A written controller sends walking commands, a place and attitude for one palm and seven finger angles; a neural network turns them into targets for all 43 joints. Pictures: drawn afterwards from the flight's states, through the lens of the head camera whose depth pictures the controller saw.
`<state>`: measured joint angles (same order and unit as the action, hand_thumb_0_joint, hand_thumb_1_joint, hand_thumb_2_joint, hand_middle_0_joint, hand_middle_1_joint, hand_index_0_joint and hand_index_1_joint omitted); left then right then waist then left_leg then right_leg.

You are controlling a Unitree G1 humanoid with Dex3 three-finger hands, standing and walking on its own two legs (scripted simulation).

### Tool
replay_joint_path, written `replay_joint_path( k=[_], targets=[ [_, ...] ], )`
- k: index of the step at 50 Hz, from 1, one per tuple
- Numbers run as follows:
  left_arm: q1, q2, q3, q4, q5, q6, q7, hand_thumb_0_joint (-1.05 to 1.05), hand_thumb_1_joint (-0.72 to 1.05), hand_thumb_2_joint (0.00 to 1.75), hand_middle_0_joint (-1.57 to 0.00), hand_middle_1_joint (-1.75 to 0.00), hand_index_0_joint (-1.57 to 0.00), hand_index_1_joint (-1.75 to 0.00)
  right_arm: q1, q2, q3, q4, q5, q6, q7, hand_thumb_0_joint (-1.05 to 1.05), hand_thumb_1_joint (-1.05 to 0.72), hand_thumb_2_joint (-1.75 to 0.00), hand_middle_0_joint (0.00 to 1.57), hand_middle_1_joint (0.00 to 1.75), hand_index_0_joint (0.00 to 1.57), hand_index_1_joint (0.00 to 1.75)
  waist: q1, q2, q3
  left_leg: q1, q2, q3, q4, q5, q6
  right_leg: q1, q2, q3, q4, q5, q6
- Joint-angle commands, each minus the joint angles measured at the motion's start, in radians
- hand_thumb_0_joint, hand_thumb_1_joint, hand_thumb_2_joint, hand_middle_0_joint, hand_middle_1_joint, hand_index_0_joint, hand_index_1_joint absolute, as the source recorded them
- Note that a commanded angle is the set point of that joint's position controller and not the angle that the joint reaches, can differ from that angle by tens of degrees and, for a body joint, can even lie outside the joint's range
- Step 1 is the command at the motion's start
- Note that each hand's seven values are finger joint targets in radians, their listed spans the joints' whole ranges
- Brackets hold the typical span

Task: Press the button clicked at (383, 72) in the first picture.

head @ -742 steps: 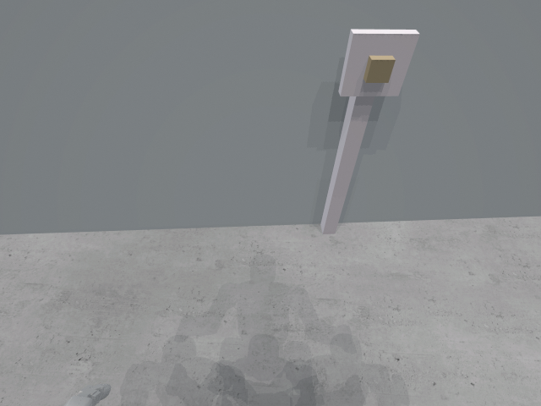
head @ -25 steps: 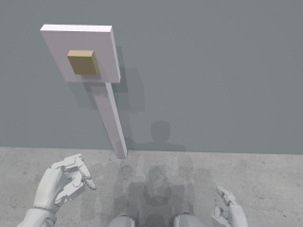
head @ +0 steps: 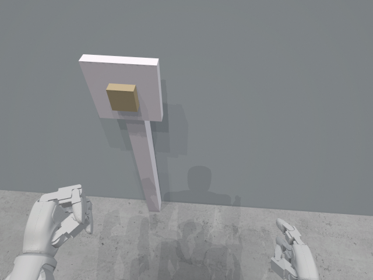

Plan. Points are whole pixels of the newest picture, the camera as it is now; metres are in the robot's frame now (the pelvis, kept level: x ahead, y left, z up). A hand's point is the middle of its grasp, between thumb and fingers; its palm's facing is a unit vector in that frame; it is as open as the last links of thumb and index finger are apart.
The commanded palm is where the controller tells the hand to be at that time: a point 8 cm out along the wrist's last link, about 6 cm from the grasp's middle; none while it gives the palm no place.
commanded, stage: raise the hand and make a fist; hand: left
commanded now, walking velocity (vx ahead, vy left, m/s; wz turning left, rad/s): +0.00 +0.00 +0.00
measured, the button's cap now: (123, 97) +0.52 +0.20 +0.10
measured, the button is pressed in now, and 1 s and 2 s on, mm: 0 0 0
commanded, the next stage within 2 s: aim a knuckle at the button in 0.70 s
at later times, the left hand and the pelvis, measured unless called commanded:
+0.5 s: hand (91, 201) +0.24 +0.19 +0.09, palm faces -0.02 -1.00 -0.05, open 3.1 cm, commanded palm +0.21 +0.25 +0.10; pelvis +0.01 +0.00 +0.02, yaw -1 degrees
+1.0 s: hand (94, 193) +0.25 +0.19 +0.09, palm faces +0.03 -1.00 -0.06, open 3.1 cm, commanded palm +0.24 +0.24 +0.09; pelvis +0.00 -0.01 +0.02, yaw +0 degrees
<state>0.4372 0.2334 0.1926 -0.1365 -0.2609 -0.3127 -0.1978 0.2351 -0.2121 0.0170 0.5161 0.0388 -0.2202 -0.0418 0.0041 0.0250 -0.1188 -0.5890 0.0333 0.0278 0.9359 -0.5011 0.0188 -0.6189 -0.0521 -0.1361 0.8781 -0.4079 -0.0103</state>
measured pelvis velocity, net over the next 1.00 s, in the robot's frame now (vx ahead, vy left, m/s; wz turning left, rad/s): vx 0.00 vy -0.01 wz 0.01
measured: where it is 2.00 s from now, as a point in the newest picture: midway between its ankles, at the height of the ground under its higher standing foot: outside the picture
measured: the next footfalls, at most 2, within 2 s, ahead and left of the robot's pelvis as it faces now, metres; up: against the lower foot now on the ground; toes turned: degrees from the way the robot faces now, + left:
none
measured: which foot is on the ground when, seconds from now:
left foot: down 0.00-1.00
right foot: down 0.00-1.00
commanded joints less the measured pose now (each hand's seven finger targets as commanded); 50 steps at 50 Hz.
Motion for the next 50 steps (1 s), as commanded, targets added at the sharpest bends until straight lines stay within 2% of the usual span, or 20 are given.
replay_joint_path(
  k=[1,4,8,12,13,15,19,20,24,27,28,31,33,37,38,40,41,44,47,50],
  targets=[
    [-0.083,0.115,0.026,-0.15,0.002,-0.006,-0.048,0.0,0.9,0.9,-1.3,-1.5,-1.3,-1.5,-0.023,-0.159,-0.048,-0.141,0.005,-0.052,-0.012,0.0,-0.9,-0.9,0.2,0.3,0.2,0.3,-0.023,0.026,-0.079,0.053,-0.021,-0.065,-0.185,0.329,-0.01,0.132,0.049,0.045,-0.126,0.223,-0.008],
    [-0.136,0.161,0.08,-0.177,-0.012,0.005,-0.058,0.0,0.9,0.9,-1.3,-1.5,-1.3,-1.5,-0.027,-0.159,-0.04,-0.141,0.004,-0.054,-0.018,0.0,-0.9,-0.9,0.2,0.3,0.2,0.3,-0.013,0.014,-0.131,0.084,-0.023,-0.063,-0.198,0.335,-0.006,0.181,0.049,0.052,-0.142,0.231,-0.008],
    [-0.183,0.197,0.146,-0.206,-0.043,-0.018,-0.041,0.0,0.9,0.9,-1.3,-1.5,-1.3,-1.5,-0.033,-0.148,-0.028,-0.126,0.0,-0.062,-0.021,0.0,-0.9,-0.9,0.2,0.3,0.2,0.3,0.004,0.023,-0.15,0.11,-0.024,-0.067,-0.215,0.375,-0.012,0.229,0.054,0.051,-0.147,0.263,-0.012],
    [-0.2,0.151,0.113,-0.159,-0.048,-0.018,-0.05,0.0,0.9,0.9,-1.3,-1.5,-1.3,-1.5,-0.025,-0.152,-0.028,-0.103,0.005,-0.072,-0.017,0.0,-0.9,-0.9,0.2,0.3,0.2,0.3,-0.008,0.062,-0.124,0.143,-0.023,-0.062,-0.23,0.411,-0.017,0.221,0.051,0.046,-0.166,0.301,-0.01],
    [-0.208,0.153,0.106,-0.129,-0.048,-0.005,-0.061,0.0,0.9,0.9,-1.3,-1.5,-1.3,-1.5,-0.031,-0.157,-0.026,-0.1,0.003,-0.071,-0.016,0.0,-0.9,-0.9,0.2,0.3,0.2,0.3,-0.012,0.024,-0.114,0.131,-0.024,-0.063,-0.231,0.407,-0.013,0.237,0.052,0.048,-0.171,0.306,-0.01],
    [-0.218,0.16,0.102,-0.09,-0.047,0.024,-0.084,0.0,0.9,0.9,-1.3,-1.5,-1.3,-1.5,-0.026,-0.167,-0.031,-0.097,0.009,-0.069,-0.018,0.0,-0.9,-0.9,0.2,0.3,0.2,0.3,-0.014,0.024,-0.105,0.134,-0.025,-0.056,-0.242,0.391,-0.01,0.239,0.048,0.052,-0.19,0.304,-0.006],
    [-0.167,0.155,0.106,-0.046,-0.054,0.069,-0.112,0.0,0.9,0.9,-1.3,-1.5,-1.3,-1.5,-0.038,-0.17,-0.036,-0.11,0.011,-0.066,-0.019,0.0,-0.9,-0.9,0.2,0.3,0.2,0.3,0.003,-0.02,-0.097,0.123,-0.031,-0.05,-0.259,0.393,-0.008,0.276,0.045,0.055,-0.208,0.314,-0.005],
    [-0.176,0.174,0.123,-0.074,-0.053,0.066,-0.108,0.0,0.9,0.9,-1.3,-1.5,-1.3,-1.5,-0.038,-0.171,-0.036,-0.114,0.009,-0.066,-0.019,0.0,-0.9,-0.9,0.2,0.3,0.2,0.3,0.012,0.01,-0.115,0.136,-0.031,-0.049,-0.263,0.412,-0.008,0.286,0.043,0.056,-0.205,0.33,-0.006],
    [-0.211,0.196,0.161,-0.123,-0.053,0.027,-0.066,0.0,0.9,0.9,-1.3,-1.5,-1.3,-1.5,-0.039,-0.159,-0.032,-0.118,0.0,-0.065,-0.014,0.0,-0.9,-0.9,0.2,0.3,0.2,0.3,0.02,0.008,-0.116,0.141,-0.033,-0.046,-0.274,0.401,-0.01,0.296,0.048,0.06,-0.206,0.312,-0.008],
    [-0.222,0.171,0.146,-0.144,-0.047,-0.021,-0.041,0.0,0.9,0.9,-1.3,-1.5,-1.3,-1.5,-0.029,-0.153,-0.034,-0.105,0.0,-0.072,-0.008,0.0,-0.9,-0.9,0.2,0.3,0.2,0.3,0.01,0.042,-0.11,0.159,-0.033,-0.041,-0.273,0.394,-0.013,0.275,0.049,0.06,-0.206,0.303,-0.009],
    [-0.231,0.175,0.139,-0.128,-0.042,-0.026,-0.038,0.0,0.9,0.9,-1.3,-1.5,-1.3,-1.5,-0.03,-0.157,-0.032,-0.1,-0.002,-0.07,-0.007,0.0,-0.9,-0.9,0.2,0.3,0.2,0.3,0.004,0.011,-0.091,0.141,-0.032,-0.044,-0.269,0.379,-0.01,0.274,0.052,0.064,-0.208,0.289,-0.01],
    [-0.229,0.145,0.097,-0.085,-0.03,-0.024,-0.058,0.0,0.9,0.9,-1.3,-1.5,-1.3,-1.5,-0.03,-0.163,-0.033,-0.093,0.002,-0.073,-0.007,0.0,-0.9,-0.9,0.2,0.3,0.2,0.3,-0.008,0.045,-0.065,0.137,-0.033,-0.042,-0.274,0.331,-0.01,0.242,0.048,0.064,-0.218,0.246,-0.008],
    [-0.221,0.15,0.093,-0.06,-0.032,-0.009,-0.077,0.0,0.9,0.9,-1.3,-1.5,-1.3,-1.5,-0.033,-0.168,-0.034,-0.093,0.004,-0.072,-0.01,0.0,-0.9,-0.9,0.2,0.3,0.2,0.3,-0.012,0.012,-0.07,0.125,-0.036,-0.039,-0.267,0.313,-0.004,0.255,0.046,0.075,-0.231,0.232,-0.006],
    [-0.225,0.18,0.123,-0.092,-0.04,0.001,-0.091,0.0,0.9,0.9,-1.3,-1.5,-1.3,-1.5,-0.039,-0.165,-0.035,-0.103,0.006,-0.076,-0.018,0.0,-0.9,-0.9,0.2,0.3,0.2,0.3,0.0,0.017,-0.114,0.143,-0.038,-0.038,-0.27,0.333,-0.002,0.282,0.04,0.078,-0.233,0.254,-0.004],
    [-0.225,0.188,0.133,-0.086,-0.045,0.0,-0.087,0.0,0.9,0.9,-1.3,-1.5,-1.3,-1.5,-0.041,-0.164,-0.032,-0.099,0.003,-0.075,-0.018,0.0,-0.9,-0.9,0.2,0.3,0.2,0.3,0.0,-0.018,-0.107,0.132,-0.037,-0.042,-0.269,0.334,-0.002,0.293,0.044,0.079,-0.233,0.254,-0.004],
    [-0.233,0.185,0.144,-0.102,-0.051,-0.013,-0.078,0.0,0.9,0.9,-1.3,-1.5,-1.3,-1.5,-0.044,-0.158,-0.03,-0.099,0.003,-0.076,-0.019,0.0,-0.9,-0.9,0.2,0.3,0.2,0.3,0.005,0.01,-0.109,0.143,-0.037,-0.044,-0.275,0.34,-0.005,0.285,0.044,0.073,-0.227,0.26,-0.005],
    [-0.292,0.168,0.121,-0.101,-0.051,-0.02,-0.073,0.0,0.9,0.9,-1.3,-1.5,-1.3,-1.5,-0.045,-0.159,-0.026,-0.091,0.002,-0.076,-0.02,0.0,-0.9,-0.9,0.2,0.3,0.2,0.3,-0.011,0.017,-0.09,0.144,-0.038,-0.043,-0.271,0.331,-0.004,0.264,0.044,0.074,-0.228,0.255,-0.003],
    [-0.38,0.164,0.114,-0.02,-0.044,-0.032,-0.063,0.0,0.9,0.9,-1.3,-1.5,-1.3,-1.5,-0.043,-0.163,-0.027,-0.069,0.003,-0.075,-0.024,0.0,-0.9,-0.9,0.2,0.3,0.2,0.3,-0.025,-0.019,-0.043,0.113,-0.037,-0.048,-0.268,0.271,-0.005,0.225,0.046,0.081,-0.237,0.177,-0.001],
    [-0.437,0.171,0.1,0.047,-0.031,-0.027,-0.078,0.0,0.9,0.9,-1.3,-1.5,-1.3,-1.5,-0.036,-0.17,-0.029,-0.055,0.006,-0.075,-0.028,0.0,-0.9,-0.9,0.2,0.3,0.2,0.3,-0.026,0.02,-0.067,0.125,-0.039,-0.047,-0.267,0.267,-0.005,0.218,0.041,0.083,-0.234,0.175,-0.004],
    [-0.528,0.169,0.067,0.087,-0.02,-0.007,-0.095,0.0,0.9,0.9,-1.3,-1.5,-1.3,-1.5,-0.035,-0.173,-0.028,-0.055,0.007,-0.071,-0.031,0.0,-0.9,-0.9,0.2,0.3,0.2,0.3,-0.032,0.021,-0.109,0.126,-0.042,-0.044,-0.261,0.268,-0.002,0.233,0.035,0.096,-0.234,0.185,-0.001]
  ],
)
